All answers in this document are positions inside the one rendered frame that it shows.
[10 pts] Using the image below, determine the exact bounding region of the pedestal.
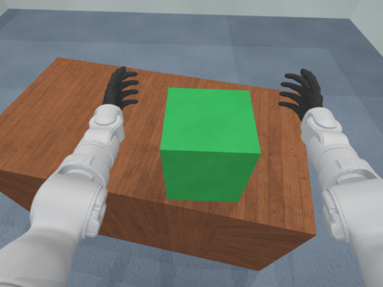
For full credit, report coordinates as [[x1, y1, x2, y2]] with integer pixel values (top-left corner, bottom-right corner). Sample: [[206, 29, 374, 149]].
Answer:
[[0, 57, 317, 271]]

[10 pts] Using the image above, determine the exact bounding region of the robot left forearm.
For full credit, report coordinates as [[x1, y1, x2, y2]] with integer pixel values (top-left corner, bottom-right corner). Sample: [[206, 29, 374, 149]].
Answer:
[[30, 104, 124, 225]]

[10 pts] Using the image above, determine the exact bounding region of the robot right forearm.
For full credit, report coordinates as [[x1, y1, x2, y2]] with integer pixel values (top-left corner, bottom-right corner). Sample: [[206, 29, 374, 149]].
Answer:
[[300, 107, 383, 191]]

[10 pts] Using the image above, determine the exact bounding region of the right robot hand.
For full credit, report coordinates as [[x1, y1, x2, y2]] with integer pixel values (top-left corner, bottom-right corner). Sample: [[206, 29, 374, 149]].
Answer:
[[278, 68, 323, 121]]

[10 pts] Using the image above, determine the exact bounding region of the right robot upper arm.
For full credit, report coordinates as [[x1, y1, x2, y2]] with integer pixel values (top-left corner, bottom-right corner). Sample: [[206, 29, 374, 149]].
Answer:
[[321, 178, 383, 287]]

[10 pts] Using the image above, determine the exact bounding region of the left robot upper arm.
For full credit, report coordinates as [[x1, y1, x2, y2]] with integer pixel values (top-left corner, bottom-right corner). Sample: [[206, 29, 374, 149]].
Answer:
[[0, 173, 108, 287]]

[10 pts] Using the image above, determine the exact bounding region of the carton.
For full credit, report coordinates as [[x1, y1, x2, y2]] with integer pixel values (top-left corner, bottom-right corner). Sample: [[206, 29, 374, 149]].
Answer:
[[160, 87, 261, 202]]

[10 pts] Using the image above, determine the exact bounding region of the left robot hand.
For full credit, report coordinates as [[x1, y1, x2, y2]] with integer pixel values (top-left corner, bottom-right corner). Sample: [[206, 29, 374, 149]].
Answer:
[[102, 66, 139, 110]]

